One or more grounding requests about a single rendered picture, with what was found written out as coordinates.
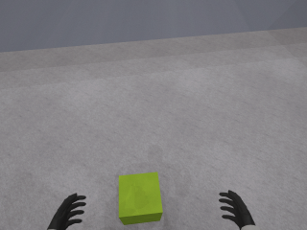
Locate robot right hand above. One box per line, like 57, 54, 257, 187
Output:
219, 190, 255, 230

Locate robot left hand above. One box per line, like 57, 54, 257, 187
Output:
47, 193, 86, 230

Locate carton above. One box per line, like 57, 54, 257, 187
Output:
118, 172, 163, 225

